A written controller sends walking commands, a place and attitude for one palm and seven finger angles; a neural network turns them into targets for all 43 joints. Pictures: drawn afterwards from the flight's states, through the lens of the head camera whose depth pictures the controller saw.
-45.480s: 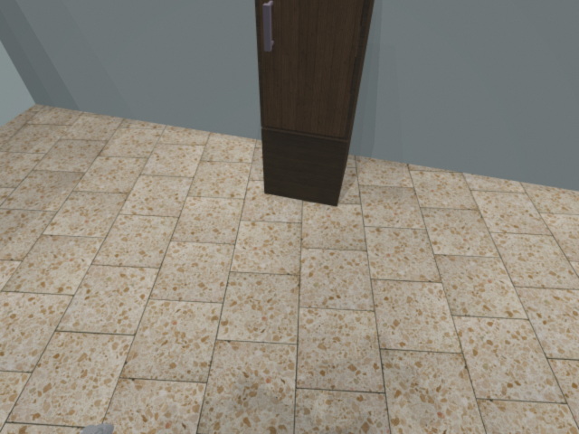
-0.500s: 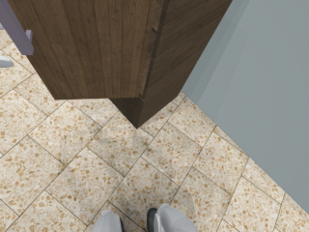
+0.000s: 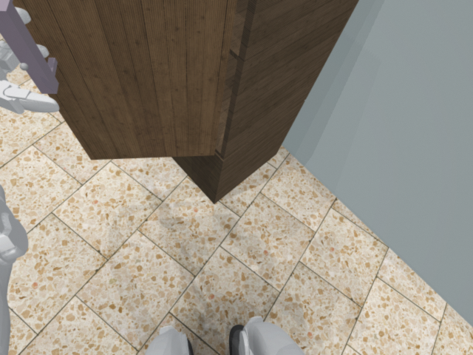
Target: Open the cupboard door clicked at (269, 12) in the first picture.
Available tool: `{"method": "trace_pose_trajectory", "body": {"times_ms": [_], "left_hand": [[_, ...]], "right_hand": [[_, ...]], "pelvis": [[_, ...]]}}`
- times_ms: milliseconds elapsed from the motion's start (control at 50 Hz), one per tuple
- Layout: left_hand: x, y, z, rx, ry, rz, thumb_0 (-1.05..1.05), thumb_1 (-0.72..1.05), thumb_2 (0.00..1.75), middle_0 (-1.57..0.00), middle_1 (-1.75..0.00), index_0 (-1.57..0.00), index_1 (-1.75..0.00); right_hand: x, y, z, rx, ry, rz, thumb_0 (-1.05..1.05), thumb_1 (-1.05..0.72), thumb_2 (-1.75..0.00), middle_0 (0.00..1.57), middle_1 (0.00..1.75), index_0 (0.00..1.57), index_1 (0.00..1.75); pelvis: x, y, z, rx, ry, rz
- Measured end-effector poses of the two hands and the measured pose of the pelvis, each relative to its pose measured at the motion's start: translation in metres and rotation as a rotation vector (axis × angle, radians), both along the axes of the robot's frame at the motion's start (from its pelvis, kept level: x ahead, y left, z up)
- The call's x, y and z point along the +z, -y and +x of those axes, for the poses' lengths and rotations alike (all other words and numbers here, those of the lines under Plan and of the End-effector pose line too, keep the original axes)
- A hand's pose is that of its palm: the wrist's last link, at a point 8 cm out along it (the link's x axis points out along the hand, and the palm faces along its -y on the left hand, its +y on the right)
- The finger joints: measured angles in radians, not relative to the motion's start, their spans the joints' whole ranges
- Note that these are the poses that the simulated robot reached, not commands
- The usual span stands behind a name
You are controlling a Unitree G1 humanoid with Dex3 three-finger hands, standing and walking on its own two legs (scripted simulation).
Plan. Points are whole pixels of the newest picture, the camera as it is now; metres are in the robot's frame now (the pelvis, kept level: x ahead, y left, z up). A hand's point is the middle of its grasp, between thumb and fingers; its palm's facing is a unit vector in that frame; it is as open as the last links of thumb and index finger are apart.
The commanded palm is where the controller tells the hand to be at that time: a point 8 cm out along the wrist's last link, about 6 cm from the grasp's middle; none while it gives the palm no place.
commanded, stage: slide the fingers in behind the handle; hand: left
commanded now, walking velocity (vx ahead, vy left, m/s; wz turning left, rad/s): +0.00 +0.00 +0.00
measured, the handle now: (30, 42) +0.58 +0.25 +0.11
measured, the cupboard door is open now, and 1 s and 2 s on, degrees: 54 54 66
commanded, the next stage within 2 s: close the thumb around the handle in 0.66 s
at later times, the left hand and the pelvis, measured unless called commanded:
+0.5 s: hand (44, 65) +0.53 +0.22 +0.11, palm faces +0.00 -1.00 -0.01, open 13.9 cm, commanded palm +0.52 +0.26 +0.11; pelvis +0.00 -0.01 +0.00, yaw +0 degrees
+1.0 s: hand (42, 67) +0.53 +0.22 +0.11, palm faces +0.00 -1.00 -0.01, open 12.4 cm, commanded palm +0.52 +0.26 +0.11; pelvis +0.00 -0.01 +0.00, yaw +0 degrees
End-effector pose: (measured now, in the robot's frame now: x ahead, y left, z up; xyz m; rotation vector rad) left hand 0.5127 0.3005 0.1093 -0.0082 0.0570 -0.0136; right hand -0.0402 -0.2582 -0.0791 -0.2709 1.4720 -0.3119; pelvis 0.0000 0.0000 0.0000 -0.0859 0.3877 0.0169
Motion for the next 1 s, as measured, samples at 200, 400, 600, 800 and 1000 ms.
{"method": "trace_pose_trajectory", "body": {"times_ms": [200,400,600,800,1000], "left_hand": [[-0.001,0.016,0.0,0.002,-0.002,0.0,-0.01,-0.5,0.3,-0.3,-1.2,-0.3,-1.2],[0.0,0.026,0.002,0.009,-0.005,0.002,-0.01,-0.5,0.3,-0.3,-1.2,-0.3,-1.2],[0.003,0.025,-0.002,0.01,0.002,0.018,-0.01,-0.5,0.3,-0.3,-1.2,-0.3,-1.2],[0.004,0.025,-0.002,0.01,0.004,0.018,-0.01,-0.5,0.3,-0.3,-1.2,-0.3,-1.2],[0.002,0.023,-0.003,0.008,-0.002,0.015,-0.01,-0.25,0.41,-0.32,-1.23,-0.32,-1.23]], "right_hand": [[-0.001,0.004,-0.002,-0.005,0.004,0.01,0.0,-0.9,-0.89,0.2,0.3,0.2,0.3],[-0.002,0.006,-0.005,-0.012,0.011,0.016,0.0,-0.9,-0.89,0.2,0.3,0.2,0.3],[-0.003,0.009,-0.006,-0.013,0.009,0.02,0.0,-0.9,-0.89,0.2,0.3,0.2,0.3],[-0.002,0.012,-0.003,-0.005,0.02,0.008,0.0,-0.9,-0.89,0.2,0.3,0.2,0.3],[-0.002,0.01,-0.003,-0.003,0.021,0.007,0.0,-0.9,-0.89,0.2,0.3,0.2,0.3]], "pelvis": [[0.001,0.004,0.0,-0.001,0.007,0.006],[0.001,0.008,0.0,-0.004,0.011,0.012],[0.002,0.01,-0.001,-0.004,0.013,0.016],[0.002,0.01,-0.001,-0.002,0.014,0.015],[0.002,0.009,-0.002,-0.002,0.014,0.014]]}}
